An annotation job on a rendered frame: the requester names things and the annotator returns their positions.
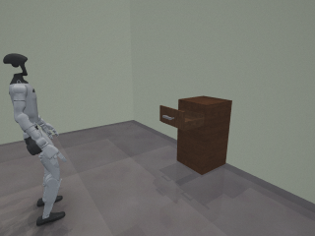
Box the left robot thigh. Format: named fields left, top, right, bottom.
left=41, top=130, right=58, bottom=174

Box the robot right forearm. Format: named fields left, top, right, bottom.
left=17, top=114, right=49, bottom=148

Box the robot left hand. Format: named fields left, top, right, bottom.
left=41, top=123, right=59, bottom=140

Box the right robot upper arm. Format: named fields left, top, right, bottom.
left=12, top=84, right=30, bottom=123

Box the drawer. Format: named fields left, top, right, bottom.
left=159, top=105, right=205, bottom=131

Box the robot right hand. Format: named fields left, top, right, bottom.
left=42, top=144, right=67, bottom=168

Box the robot left foot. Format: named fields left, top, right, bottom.
left=36, top=195, right=63, bottom=207

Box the handle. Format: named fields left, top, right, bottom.
left=162, top=115, right=174, bottom=120

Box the cabinet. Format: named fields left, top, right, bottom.
left=176, top=95, right=232, bottom=175

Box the robot left forearm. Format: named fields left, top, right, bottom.
left=36, top=115, right=46, bottom=127

